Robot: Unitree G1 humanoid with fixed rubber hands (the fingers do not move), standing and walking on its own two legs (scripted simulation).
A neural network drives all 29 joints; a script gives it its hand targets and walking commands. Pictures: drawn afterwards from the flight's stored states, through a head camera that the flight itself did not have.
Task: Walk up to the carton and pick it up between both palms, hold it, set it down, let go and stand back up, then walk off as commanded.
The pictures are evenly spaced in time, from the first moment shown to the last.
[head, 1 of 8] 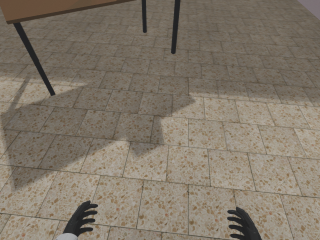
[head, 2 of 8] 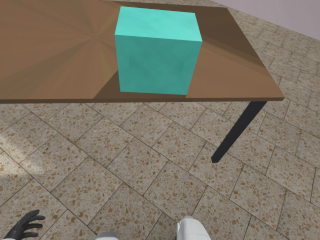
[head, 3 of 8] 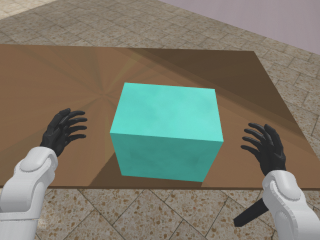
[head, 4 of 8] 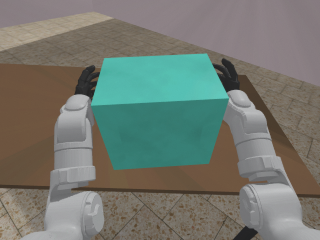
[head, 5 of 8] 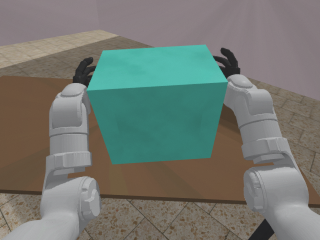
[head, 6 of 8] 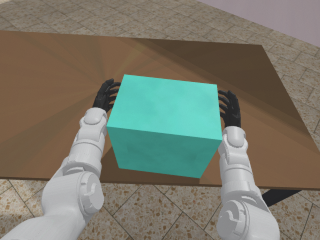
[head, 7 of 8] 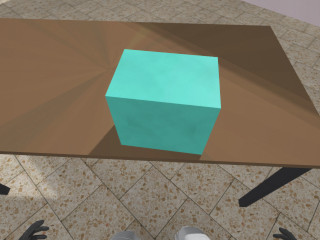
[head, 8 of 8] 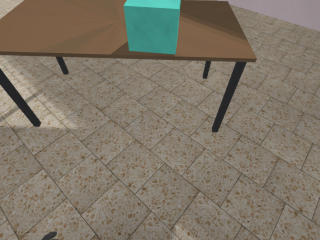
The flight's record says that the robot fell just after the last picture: no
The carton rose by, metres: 0.21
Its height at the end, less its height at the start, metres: +0.00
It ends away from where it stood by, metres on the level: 0.01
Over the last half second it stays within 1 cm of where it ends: yes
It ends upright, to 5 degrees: yes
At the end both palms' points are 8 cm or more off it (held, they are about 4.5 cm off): yes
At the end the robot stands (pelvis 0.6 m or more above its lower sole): yes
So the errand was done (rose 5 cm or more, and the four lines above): yes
